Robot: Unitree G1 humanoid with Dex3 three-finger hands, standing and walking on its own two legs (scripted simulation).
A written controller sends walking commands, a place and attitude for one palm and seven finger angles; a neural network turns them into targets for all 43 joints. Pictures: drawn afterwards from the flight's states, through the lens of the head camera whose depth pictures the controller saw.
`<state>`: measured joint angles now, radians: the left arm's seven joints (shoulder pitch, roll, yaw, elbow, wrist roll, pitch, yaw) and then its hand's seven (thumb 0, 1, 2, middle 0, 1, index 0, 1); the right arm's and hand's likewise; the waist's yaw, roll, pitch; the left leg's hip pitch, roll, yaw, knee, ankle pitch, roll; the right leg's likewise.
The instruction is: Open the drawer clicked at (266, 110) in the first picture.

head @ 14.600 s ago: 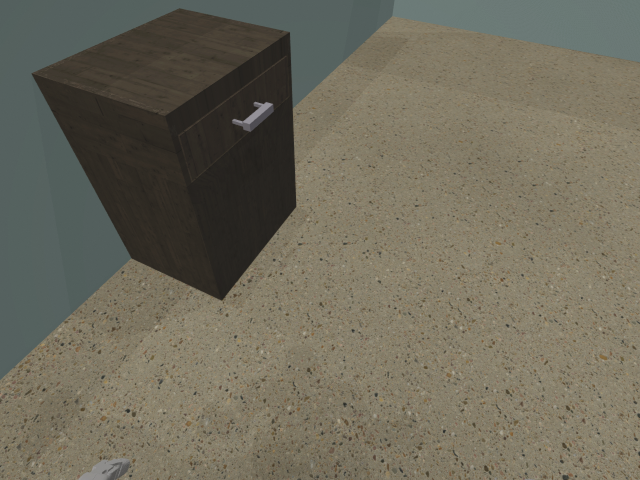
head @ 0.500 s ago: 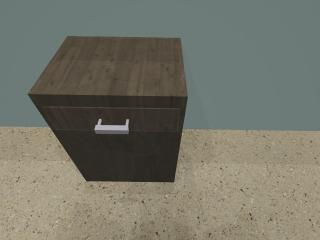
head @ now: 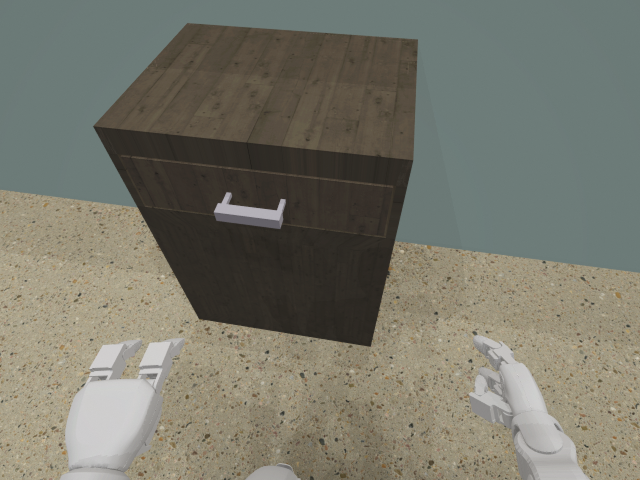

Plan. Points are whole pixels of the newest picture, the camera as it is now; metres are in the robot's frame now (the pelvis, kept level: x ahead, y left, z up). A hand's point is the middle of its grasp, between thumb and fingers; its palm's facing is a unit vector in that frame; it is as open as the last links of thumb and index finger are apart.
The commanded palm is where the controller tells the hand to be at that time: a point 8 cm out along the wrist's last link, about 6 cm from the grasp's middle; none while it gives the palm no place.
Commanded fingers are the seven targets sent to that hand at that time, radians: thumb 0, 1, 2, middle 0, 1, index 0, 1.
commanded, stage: raise the hand with hooked fingers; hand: left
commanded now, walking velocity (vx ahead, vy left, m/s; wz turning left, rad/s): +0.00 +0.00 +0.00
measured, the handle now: (252, 208) +0.58 +0.26 -0.09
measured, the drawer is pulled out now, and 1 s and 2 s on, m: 0.00 0.00 0.00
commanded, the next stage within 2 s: move the hooked fingers above the handle in 1.34 s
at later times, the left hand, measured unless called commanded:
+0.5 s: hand (193, 298) +0.28 +0.21 +0.07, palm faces +0.13 -0.08 -0.99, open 12.3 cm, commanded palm +0.26 +0.22 +0.12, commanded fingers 0.00 -0.36 0.36 -0.29 -1.11 -0.29 -1.11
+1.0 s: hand (159, 223) +0.34 +0.27 +0.13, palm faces +0.08 -0.07 -0.99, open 13.8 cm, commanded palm +0.31 +0.26 +0.18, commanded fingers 0.00 -0.50 0.30 -0.30 -1.20 -0.30 -1.20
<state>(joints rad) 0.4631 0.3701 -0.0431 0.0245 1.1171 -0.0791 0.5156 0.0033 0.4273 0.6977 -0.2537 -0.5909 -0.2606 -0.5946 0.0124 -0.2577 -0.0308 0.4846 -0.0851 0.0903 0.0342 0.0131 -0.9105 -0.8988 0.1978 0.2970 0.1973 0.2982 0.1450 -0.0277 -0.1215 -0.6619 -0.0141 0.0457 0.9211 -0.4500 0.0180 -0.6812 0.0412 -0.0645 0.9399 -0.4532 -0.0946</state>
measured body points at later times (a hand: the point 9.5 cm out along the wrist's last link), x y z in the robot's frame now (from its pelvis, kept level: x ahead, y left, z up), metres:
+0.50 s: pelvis +0.01 +0.00 +0.03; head +0.05 -0.04 +0.47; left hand +0.27 +0.21 +0.13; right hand +0.16 -0.29 -0.09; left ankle +0.01 +0.13 -0.69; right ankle +0.01 -0.06 -0.69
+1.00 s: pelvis +0.01 +0.05 +0.05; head +0.01 +0.02 +0.50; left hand +0.33 +0.27 +0.18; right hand +0.21 -0.17 -0.05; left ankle +0.01 +0.13 -0.69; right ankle +0.01 -0.06 -0.69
